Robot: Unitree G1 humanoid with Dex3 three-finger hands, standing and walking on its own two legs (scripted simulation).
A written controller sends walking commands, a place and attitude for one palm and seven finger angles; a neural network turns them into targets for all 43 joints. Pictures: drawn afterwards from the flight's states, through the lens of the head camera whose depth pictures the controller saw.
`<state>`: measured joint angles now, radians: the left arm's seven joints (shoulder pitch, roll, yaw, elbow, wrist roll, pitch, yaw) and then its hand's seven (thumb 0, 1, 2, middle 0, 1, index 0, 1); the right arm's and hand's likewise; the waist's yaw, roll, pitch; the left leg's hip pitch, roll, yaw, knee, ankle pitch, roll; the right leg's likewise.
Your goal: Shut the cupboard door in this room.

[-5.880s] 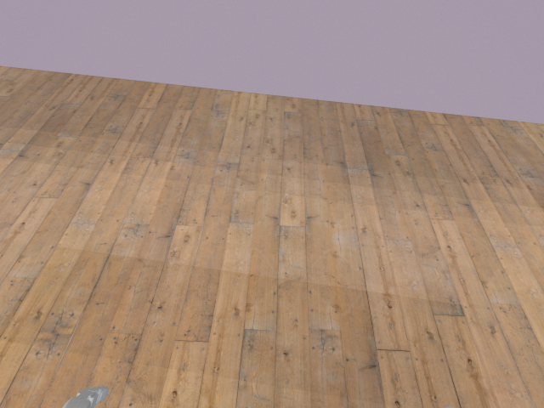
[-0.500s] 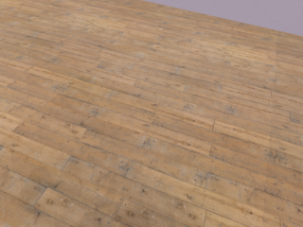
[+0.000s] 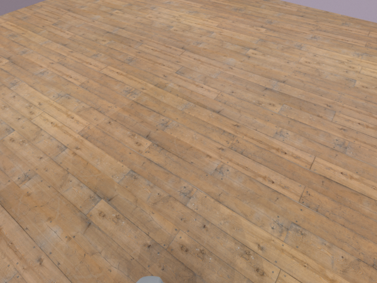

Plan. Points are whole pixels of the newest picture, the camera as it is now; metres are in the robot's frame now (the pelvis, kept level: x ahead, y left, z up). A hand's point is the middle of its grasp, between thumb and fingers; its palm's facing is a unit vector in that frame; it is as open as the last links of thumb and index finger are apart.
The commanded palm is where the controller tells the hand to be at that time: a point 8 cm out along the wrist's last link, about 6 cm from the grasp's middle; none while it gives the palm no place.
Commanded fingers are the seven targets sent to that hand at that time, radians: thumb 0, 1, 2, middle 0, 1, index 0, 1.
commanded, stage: turn or walk to find it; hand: left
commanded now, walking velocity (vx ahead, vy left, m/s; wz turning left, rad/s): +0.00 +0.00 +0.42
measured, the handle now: out of the picture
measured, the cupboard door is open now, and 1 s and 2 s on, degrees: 77 77 77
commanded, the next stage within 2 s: none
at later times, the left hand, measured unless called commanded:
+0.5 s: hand out of the picture +0.02 +0.26 -0.17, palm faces +0.21 -0.94 -0.26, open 7.4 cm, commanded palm none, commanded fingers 0.00 0.90 0.90 -0.20 -0.30 -0.20 -0.30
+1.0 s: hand out of the picture -0.06 +0.18 -0.15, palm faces +0.42 -0.87 -0.27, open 7.4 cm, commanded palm none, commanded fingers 0.00 0.90 0.90 -0.20 -0.30 -0.20 -0.30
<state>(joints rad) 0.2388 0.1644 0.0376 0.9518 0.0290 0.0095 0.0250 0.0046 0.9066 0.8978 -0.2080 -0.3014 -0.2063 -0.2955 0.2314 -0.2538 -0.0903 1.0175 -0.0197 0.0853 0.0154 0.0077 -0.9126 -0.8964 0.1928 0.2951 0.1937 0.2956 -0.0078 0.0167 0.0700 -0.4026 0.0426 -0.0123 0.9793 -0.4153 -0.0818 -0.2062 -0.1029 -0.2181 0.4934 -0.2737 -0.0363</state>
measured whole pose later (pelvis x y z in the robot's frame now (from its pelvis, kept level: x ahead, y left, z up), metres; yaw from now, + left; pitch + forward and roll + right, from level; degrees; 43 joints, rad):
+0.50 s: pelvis -0.02 +0.04 +0.00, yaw +10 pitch +0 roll +0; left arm 0.17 0.24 0.06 0.96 0.02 0.06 0.02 0.01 0.90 0.90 -0.20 -0.30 -0.20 -0.29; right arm 0.19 -0.18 -0.04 0.95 -0.02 0.02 0.00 0.00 -0.91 -0.90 0.20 0.30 0.20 0.30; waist -0.01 -0.02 0.06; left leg -0.22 -0.04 -0.02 0.44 -0.22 0.04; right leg -0.41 -0.08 -0.02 0.95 -0.43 0.09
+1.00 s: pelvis -0.04 -0.02 +0.00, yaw +24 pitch -1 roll +2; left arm 0.23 0.16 0.03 0.95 0.02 0.01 0.03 0.00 0.91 0.90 -0.21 -0.30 -0.21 -0.30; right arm 0.26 -0.26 -0.09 1.03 -0.02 0.09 0.02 0.01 -0.91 -0.90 0.19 0.30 0.19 0.30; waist -0.01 0.03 0.06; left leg -0.42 0.04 -0.03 1.06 -0.38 -0.09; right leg -0.21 -0.09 -0.23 0.48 -0.25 -0.05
